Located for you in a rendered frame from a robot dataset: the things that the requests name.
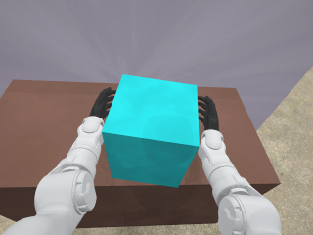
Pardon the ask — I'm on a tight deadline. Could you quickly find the left robot hand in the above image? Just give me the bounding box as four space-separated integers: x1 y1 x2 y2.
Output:
89 87 117 120

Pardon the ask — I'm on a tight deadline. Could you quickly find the pedestal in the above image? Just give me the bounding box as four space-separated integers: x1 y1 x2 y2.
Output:
0 79 281 229

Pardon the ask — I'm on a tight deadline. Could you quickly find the robot left upper arm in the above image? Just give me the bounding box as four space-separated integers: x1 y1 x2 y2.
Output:
1 169 97 235

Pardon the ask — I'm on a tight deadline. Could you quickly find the carton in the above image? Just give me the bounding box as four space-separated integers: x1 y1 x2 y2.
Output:
102 74 200 188

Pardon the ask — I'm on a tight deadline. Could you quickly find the right robot hand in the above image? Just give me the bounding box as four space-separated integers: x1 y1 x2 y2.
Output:
198 96 219 131

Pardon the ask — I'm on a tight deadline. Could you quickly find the robot right upper arm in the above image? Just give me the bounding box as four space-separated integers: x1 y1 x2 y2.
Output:
217 194 282 235

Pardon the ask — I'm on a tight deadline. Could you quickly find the robot right forearm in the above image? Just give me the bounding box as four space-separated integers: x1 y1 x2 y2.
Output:
198 129 282 231

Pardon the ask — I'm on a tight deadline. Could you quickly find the robot left forearm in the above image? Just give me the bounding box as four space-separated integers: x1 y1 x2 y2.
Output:
34 116 105 212

